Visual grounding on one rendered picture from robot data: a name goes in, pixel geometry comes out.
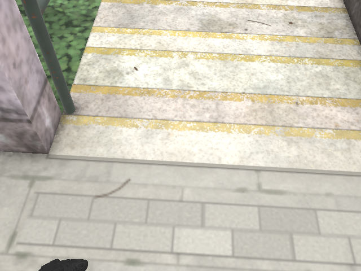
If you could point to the left robot hand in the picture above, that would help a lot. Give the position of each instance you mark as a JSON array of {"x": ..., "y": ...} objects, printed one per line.
[{"x": 65, "y": 265}]

